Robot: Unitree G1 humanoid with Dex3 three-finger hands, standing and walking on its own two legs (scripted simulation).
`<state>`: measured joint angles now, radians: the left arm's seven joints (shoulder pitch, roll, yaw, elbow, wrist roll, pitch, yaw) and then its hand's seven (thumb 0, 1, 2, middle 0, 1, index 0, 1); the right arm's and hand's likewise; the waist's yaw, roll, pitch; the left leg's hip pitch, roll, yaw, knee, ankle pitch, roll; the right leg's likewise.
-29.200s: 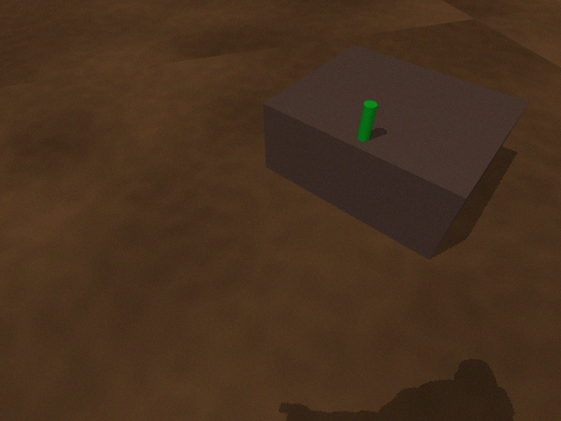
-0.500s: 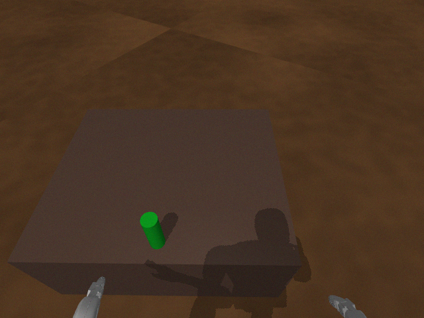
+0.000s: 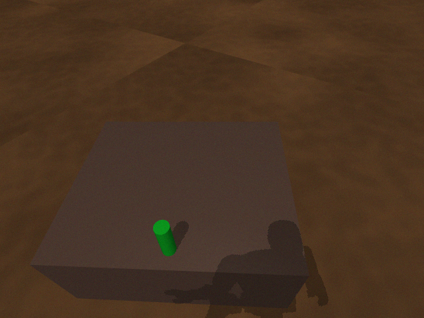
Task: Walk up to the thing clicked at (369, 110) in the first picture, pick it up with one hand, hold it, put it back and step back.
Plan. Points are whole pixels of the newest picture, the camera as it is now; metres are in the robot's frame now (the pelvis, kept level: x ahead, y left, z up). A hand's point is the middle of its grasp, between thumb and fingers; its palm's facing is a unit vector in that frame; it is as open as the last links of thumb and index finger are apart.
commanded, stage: home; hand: left
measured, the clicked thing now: (165, 238) +0.43 +0.18 -0.31
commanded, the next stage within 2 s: stand in 1.00 s
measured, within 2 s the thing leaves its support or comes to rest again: neither
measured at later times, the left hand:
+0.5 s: hand out of the picture +0.04 +0.24 -0.15, palm faces -0.01 -0.93 -0.36, open 17.6 cm
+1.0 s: hand out of the picture +0.07 +0.25 -0.15, palm faces -0.01 -0.93 -0.36, open 17.5 cm
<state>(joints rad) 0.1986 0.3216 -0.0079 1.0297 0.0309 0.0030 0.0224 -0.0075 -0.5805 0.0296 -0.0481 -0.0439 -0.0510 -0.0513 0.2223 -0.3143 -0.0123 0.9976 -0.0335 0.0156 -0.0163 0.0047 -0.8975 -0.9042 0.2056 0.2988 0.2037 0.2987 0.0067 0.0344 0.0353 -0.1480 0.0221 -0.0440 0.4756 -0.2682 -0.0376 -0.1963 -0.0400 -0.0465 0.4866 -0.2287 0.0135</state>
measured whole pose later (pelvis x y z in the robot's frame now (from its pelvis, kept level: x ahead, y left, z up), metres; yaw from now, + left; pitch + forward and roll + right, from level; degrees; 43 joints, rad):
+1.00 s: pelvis +0.00 +0.00 +0.01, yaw +0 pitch -3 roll +0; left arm 0.10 0.34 0.00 1.17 0.02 0.00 0.00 -0.01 -0.55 0.05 -0.05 -0.05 -0.05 -0.06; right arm 0.16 -0.35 0.02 1.10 -0.02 0.00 -0.01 0.00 -0.90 -0.90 0.21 0.30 0.20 0.30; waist 0.01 0.03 0.06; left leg -0.11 0.03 -0.05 0.36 -0.21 -0.04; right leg -0.16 -0.04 -0.05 0.38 -0.18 0.01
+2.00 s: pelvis +0.01 -0.01 +0.01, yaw +0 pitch -2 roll +0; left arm 0.10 0.34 0.01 1.16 0.01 -0.01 -0.01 0.00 0.90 0.90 -0.20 -0.30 -0.20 -0.30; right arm 0.14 -0.35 0.01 1.12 -0.02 0.00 0.00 0.00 -0.90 -0.90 0.21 0.30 0.20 0.30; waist 0.00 0.02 0.06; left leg -0.09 0.04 -0.04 0.33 -0.21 -0.05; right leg -0.14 -0.02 -0.05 0.35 -0.17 0.01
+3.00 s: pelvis +0.02 +0.00 +0.01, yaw -1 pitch -2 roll +0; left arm 0.10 0.34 0.01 1.14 0.01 -0.01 -0.01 0.00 0.90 0.90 -0.20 -0.30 -0.20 -0.30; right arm 0.12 -0.35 0.00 1.12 -0.02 -0.01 0.00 0.00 -0.90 -0.90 0.21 0.30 0.20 0.30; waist 0.00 0.02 0.06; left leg -0.07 0.04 -0.03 0.32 -0.21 -0.04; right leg -0.13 -0.03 -0.04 0.34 -0.17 0.01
